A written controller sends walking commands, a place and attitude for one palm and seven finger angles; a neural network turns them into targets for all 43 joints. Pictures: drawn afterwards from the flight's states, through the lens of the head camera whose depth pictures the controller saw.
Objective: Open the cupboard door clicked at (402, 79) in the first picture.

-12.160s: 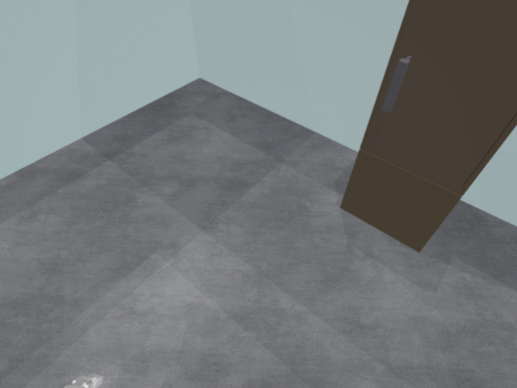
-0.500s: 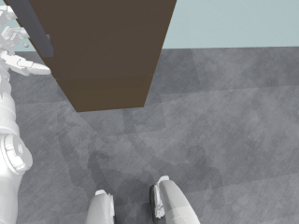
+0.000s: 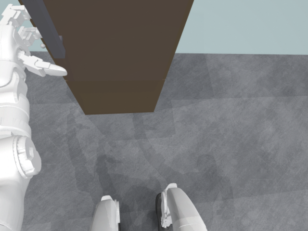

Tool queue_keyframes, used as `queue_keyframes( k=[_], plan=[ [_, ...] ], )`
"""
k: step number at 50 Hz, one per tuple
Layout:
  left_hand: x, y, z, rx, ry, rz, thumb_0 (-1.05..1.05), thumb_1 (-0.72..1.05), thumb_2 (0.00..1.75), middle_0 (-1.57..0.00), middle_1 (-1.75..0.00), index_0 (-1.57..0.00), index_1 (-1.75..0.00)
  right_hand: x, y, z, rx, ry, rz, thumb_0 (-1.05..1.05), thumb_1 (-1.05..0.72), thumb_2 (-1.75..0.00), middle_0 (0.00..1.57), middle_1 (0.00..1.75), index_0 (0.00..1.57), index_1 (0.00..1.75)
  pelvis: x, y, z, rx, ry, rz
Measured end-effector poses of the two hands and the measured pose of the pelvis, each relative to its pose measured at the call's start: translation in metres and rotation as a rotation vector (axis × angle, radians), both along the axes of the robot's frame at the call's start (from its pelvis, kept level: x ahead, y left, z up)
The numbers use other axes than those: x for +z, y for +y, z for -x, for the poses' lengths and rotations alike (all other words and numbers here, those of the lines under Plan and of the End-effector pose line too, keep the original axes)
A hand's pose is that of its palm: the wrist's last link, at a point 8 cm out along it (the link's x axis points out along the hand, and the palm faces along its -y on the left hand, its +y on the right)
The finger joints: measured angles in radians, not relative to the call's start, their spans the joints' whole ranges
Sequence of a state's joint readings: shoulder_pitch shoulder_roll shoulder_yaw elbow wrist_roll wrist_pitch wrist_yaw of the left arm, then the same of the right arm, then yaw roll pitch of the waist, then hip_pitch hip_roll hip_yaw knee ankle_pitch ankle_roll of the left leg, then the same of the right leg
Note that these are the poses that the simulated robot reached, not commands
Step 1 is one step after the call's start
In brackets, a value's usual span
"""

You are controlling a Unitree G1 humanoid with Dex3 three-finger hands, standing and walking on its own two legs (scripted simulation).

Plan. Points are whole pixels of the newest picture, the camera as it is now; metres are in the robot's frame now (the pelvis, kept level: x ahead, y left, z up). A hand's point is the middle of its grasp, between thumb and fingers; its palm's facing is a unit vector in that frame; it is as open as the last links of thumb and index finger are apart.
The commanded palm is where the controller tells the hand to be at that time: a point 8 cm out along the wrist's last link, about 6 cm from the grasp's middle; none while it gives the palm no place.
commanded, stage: slide the fingers in behind the handle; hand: left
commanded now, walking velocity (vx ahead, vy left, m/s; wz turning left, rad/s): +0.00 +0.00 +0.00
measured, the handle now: (48, 22) +0.61 +0.21 +0.06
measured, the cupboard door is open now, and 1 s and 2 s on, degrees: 0 0 43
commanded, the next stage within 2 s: close the thumb around the handle in 0.08 s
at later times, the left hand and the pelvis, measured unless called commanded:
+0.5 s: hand (53, 45) +0.55 +0.19 +0.05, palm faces -0.01 -1.00 -0.03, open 11.0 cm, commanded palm +0.52 +0.23 +0.06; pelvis +0.00 +0.00 +0.00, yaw -2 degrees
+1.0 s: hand (55, 46) +0.55 +0.19 +0.05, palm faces -0.01 -1.00 -0.03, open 6.5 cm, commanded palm +0.52 +0.22 +0.06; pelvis +0.00 +0.00 +0.00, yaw -2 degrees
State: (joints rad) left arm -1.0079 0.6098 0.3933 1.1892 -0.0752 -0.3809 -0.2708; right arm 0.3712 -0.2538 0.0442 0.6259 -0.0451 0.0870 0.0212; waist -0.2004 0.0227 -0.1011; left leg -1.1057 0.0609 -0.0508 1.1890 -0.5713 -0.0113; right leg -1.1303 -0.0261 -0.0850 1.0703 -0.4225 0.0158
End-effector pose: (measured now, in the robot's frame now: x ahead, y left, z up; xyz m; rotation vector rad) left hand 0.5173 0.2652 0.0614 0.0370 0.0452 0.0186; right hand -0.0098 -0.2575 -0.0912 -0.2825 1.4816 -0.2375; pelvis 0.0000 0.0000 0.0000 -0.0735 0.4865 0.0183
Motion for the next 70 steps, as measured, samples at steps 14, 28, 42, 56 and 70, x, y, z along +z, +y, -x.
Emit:
queue_keyframes(
  k=[14, 28, 42, 56, 70],
  plan=[
    [-0.006, -0.024, -0.009, -0.031, 0.003, 0.019, -0.02, -0.46, 0.31, -0.27, -1.19, -0.29, -1.20, -0.001, 0.005, 0.004, -0.046, -0.035, -0.011, 0.01, -0.90, -0.90, 0.20, 0.30, 0.20, 0.29, -0.001, 0.000, -0.001, -0.028, -0.003, -0.005],
    [-0.007, -0.019, -0.007, -0.022, 0.008, 0.007, -0.01, 0.10, 0.55, -0.29, -1.23, -0.34, -1.26, -0.003, 0.008, 0.014, -0.061, -0.015, -0.018, 0.01, -0.90, -0.90, 0.21, 0.30, 0.20, 0.29, -0.001, 0.002, 0.001, -0.036, 0.000, -0.010],
    [-0.007, -0.022, -0.008, -0.029, 0.007, 0.009, 0.01, 0.62, 0.78, -0.27, -1.30, -0.33, -1.30, 0.002, 0.003, 0.010, -0.058, -0.022, -0.001, 0.01, -0.90, -0.90, 0.21, 0.30, 0.20, 0.29, 0.001, 0.001, -0.002, -0.036, -0.004, -0.010],
    [-0.007, -0.024, -0.004, -0.019, 0.003, 0.011, 0.01, 0.64, 0.79, -0.25, -1.32, -0.31, -1.31, -0.001, 0.003, 0.002, -0.055, -0.043, -0.015, 0.01, -0.90, -0.90, 0.20, 0.30, 0.20, 0.29, 0.002, 0.000, -0.003, -0.038, -0.005, -0.014],
    [-0.007, -0.040, 0.058, -0.052, -0.001, 0.015, 0.01, 0.66, 0.70, -0.22, -1.30, -0.27, -1.30, 0.014, 0.006, -0.044, -0.051, -0.177, -0.072, 0.01, -0.90, -0.90, 0.20, 0.30, 0.20, 0.29, 0.022, 0.001, -0.020, -0.053, -0.054, -0.034]
  ],
)
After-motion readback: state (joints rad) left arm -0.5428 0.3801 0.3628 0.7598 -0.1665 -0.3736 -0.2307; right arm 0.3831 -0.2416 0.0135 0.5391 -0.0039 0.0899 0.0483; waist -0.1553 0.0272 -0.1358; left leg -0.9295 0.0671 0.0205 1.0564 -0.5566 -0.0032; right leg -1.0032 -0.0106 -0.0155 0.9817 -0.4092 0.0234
